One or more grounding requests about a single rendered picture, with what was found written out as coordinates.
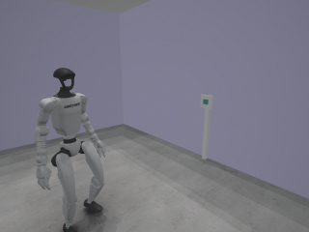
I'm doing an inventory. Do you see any robot right hand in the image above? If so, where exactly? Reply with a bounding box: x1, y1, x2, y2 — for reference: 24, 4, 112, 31
36, 165, 52, 190

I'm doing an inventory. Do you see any robot left upper arm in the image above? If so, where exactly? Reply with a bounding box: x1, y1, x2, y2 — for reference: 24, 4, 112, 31
75, 93, 89, 123

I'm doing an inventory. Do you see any right robot thigh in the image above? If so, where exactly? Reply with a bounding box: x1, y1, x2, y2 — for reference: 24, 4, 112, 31
51, 149, 77, 205

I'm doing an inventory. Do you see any panel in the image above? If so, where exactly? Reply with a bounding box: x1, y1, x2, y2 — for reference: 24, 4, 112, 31
200, 94, 213, 160

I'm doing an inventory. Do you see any robot left shin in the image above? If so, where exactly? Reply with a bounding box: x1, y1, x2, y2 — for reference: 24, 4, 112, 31
87, 183, 105, 204

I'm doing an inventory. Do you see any robot right upper arm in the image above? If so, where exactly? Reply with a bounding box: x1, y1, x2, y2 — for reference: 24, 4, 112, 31
36, 98, 57, 136

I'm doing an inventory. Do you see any robot left hand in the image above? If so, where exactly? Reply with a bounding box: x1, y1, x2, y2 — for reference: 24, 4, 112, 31
93, 139, 106, 158

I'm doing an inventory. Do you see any left robot forearm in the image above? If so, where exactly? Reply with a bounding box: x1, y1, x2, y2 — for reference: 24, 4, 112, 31
82, 118, 98, 141

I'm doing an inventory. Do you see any right robot forearm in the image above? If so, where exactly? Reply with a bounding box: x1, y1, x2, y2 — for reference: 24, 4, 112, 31
34, 127, 48, 166

